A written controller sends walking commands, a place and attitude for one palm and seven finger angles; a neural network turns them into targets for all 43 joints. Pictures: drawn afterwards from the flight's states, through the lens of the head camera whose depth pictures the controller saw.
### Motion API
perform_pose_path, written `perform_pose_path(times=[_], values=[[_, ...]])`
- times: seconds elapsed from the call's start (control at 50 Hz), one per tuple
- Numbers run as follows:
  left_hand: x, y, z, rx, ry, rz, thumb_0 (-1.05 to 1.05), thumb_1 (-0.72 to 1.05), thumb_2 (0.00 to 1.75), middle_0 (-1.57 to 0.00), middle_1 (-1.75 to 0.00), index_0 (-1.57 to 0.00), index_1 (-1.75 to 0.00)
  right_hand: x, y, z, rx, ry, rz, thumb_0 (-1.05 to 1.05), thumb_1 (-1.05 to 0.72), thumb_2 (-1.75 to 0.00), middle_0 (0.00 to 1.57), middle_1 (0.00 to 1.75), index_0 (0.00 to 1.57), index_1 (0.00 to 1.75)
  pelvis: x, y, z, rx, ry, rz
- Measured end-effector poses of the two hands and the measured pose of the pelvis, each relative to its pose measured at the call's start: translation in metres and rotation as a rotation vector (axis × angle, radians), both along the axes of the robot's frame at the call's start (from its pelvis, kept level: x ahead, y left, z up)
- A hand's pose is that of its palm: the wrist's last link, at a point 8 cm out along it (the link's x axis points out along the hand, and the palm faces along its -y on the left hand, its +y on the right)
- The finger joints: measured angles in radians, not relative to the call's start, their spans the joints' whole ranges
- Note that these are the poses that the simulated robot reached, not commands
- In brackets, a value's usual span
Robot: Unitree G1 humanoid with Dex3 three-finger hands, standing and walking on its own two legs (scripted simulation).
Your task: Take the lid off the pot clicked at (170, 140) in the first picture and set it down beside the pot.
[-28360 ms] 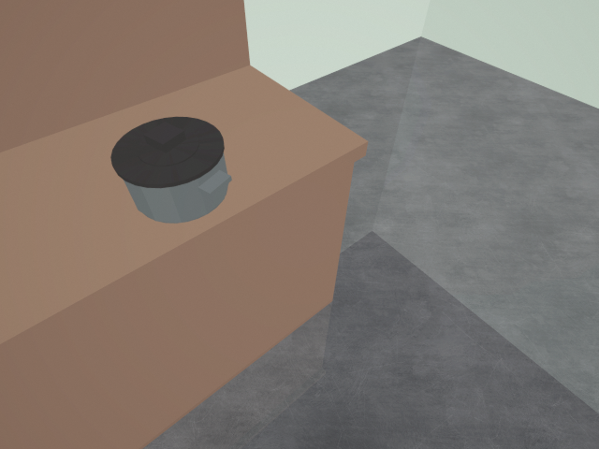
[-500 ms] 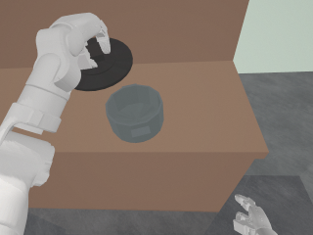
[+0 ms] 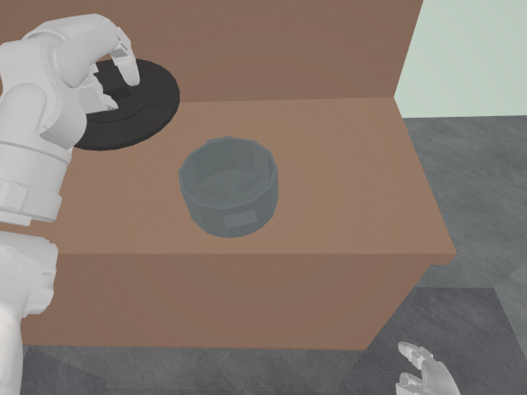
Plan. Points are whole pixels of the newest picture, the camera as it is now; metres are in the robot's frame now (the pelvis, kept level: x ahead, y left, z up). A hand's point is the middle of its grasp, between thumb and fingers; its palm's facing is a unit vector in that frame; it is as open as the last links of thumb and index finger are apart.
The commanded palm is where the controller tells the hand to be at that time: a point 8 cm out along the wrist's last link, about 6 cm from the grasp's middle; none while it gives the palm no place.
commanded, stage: move the lid sideways beside the pot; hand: left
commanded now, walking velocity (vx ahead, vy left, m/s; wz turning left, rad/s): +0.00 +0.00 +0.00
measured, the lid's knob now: (108, 85) +0.47 +0.24 +0.24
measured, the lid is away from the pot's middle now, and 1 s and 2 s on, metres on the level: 0.15 0.26 0.23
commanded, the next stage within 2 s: lower the lid onto the table in 0.96 s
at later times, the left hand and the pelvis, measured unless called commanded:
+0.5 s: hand (62, 89) +0.43 +0.28 +0.25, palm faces -0.17 -0.07 -0.98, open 7.5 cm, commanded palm +0.41 +0.29 +0.33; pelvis +0.00 +0.00 +0.00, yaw +1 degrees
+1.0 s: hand (24, 96) +0.43 +0.33 +0.25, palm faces -0.19 -0.09 -0.98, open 7.4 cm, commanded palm +0.41 +0.33 +0.33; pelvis +0.01 +0.00 +0.00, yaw +1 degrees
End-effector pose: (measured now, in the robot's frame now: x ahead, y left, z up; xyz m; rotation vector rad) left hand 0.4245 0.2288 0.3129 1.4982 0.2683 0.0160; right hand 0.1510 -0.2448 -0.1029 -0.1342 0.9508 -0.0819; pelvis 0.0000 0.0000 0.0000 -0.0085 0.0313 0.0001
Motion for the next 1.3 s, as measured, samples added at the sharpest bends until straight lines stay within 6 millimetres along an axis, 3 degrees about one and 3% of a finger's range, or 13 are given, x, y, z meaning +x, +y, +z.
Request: perform_pose_path(times=[0.3, 0.58, 0.96, 1.3], values=[[0.000, 0.034, -0.003, 0.010, 0.021, 0.054, 0.01, 0.17, 0.86, -0.62, -0.86, -0.73, -0.92, 0.000, 0.001, 0.000, -0.011, 0.028, -0.004, 0.01, -0.91, -0.89, 0.20, 0.30, 0.20, 0.30, 0.001, 0.002, 0.000, -0.005, 0.011, 0.007], [-0.001, 0.054, 0.001, 0.009, 0.015, 0.080, 0.01, 0.17, 0.86, -0.62, -0.86, -0.73, -0.92, 0.001, 0.002, -0.003, -0.006, 0.054, -0.003, 0.01, -0.91, -0.89, 0.20, 0.30, 0.20, 0.30, 0.005, 0.002, 0.000, -0.007, 0.023, 0.010], [-0.003, 0.097, -0.004, 0.011, 0.045, 0.174, 0.01, 0.17, 0.86, -0.62, -0.86, -0.73, -0.93, -0.017, -0.011, -0.007, -0.038, 0.134, -0.041, 0.01, -0.91, -0.89, 0.20, 0.30, 0.20, 0.30, 0.009, 0.000, 0.000, -0.013, 0.036, 0.014], [0.002, 0.090, -0.015, -0.003, 0.056, 0.154, 0.01, 0.18, 0.86, -0.62, -0.86, -0.73, -0.93, -0.008, -0.001, -0.006, -0.014, 0.101, -0.030, 0.01, -0.91, -0.89, 0.20, 0.30, 0.20, 0.30, 0.011, 0.005, -0.001, -0.014, 0.037, 0.016]])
